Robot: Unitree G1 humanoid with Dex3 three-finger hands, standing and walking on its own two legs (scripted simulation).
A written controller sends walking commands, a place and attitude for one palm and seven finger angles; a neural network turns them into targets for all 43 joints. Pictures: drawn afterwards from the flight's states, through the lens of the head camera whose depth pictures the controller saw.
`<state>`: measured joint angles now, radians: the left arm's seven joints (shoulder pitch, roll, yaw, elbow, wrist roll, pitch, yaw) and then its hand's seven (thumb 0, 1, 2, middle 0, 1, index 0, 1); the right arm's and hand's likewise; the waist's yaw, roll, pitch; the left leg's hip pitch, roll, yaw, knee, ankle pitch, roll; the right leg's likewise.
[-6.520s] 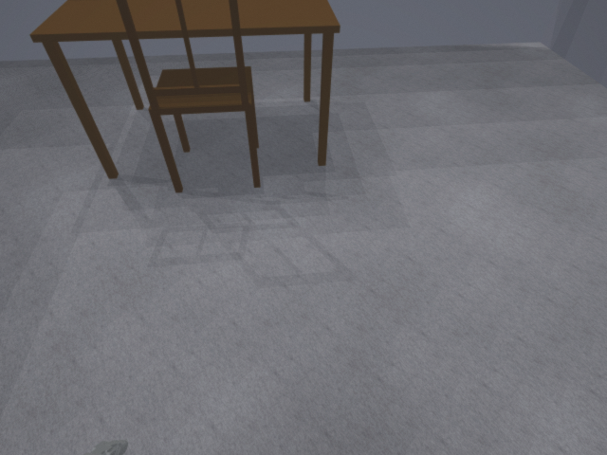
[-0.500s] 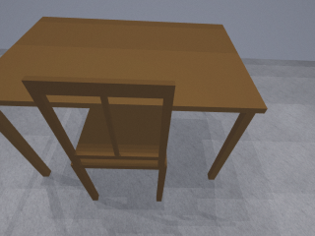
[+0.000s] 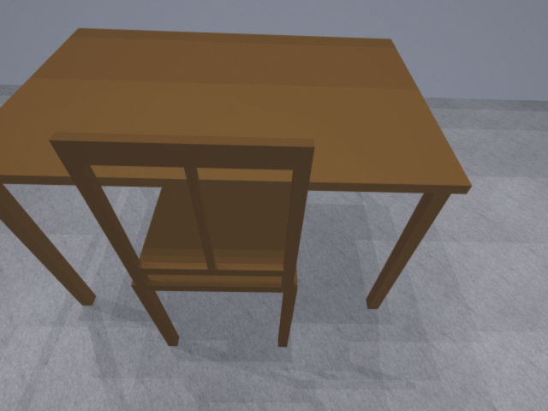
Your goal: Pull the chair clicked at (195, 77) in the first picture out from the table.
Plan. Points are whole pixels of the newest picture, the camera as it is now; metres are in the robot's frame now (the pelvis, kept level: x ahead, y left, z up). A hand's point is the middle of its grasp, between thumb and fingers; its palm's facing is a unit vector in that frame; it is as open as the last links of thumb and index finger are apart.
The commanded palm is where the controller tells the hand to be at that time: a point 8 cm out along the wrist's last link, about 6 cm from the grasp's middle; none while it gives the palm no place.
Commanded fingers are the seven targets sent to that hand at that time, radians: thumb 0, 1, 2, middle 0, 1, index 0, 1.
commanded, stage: look again from close up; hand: left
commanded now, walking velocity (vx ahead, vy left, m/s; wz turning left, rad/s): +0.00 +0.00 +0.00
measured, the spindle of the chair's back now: (202, 224) +0.46 +0.18 -0.06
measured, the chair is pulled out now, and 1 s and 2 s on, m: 0.00 0.00 0.00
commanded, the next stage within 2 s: raise the hand toward the chair's back in 0.74 s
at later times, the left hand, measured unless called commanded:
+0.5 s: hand out of the picture -0.03 +0.16 -0.18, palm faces +0.04 -0.98 -0.18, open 7.4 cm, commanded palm none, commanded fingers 0.00 0.90 0.90 -0.20 -0.30 -0.20 -0.30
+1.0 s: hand out of the picture +0.13 +0.19 -0.07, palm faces +0.26 -0.94 -0.23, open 7.4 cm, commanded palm +0.08 +0.21 -0.07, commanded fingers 0.00 0.69 0.81 -0.18 -0.27 -0.18 -0.27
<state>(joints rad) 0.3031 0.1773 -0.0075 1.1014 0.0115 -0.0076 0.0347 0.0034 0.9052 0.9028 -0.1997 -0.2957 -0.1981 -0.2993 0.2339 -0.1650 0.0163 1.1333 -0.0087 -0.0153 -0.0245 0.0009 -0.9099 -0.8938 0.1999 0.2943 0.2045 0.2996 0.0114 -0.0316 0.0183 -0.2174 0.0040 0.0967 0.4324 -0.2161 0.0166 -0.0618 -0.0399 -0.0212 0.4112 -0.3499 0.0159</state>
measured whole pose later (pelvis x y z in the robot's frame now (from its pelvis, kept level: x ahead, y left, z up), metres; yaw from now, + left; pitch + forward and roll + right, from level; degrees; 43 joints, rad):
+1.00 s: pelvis -0.02 -0.01 -0.01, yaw +2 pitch +1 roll +1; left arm 0.44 0.20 0.03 0.25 -0.13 -0.04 0.12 0.04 0.92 0.88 -0.20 -0.29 -0.19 -0.29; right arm 0.30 -0.22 0.00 0.87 0.03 -0.22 -0.07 0.01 -0.92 -0.89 0.20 0.29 0.21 0.30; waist -0.01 0.02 0.01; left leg -0.34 0.00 0.06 0.54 -0.22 0.01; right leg -0.19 -0.04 -0.06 0.57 -0.41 0.00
